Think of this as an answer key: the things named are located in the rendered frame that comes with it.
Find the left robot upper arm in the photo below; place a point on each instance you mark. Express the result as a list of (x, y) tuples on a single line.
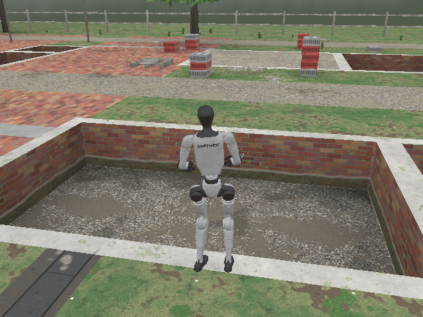
[(187, 142)]

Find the right robot shin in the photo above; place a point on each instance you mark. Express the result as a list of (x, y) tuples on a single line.
[(228, 241)]

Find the left robot hand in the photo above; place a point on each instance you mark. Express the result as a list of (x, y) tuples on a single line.
[(190, 167)]

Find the left robot shin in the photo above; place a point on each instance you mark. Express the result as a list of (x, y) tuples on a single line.
[(200, 237)]

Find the robot shin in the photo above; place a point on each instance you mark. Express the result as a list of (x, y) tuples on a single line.
[(200, 237), (228, 241)]

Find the right robot upper arm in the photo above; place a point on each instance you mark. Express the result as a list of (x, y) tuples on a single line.
[(229, 139)]

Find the right robot hand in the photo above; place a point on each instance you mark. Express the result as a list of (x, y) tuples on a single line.
[(228, 163)]

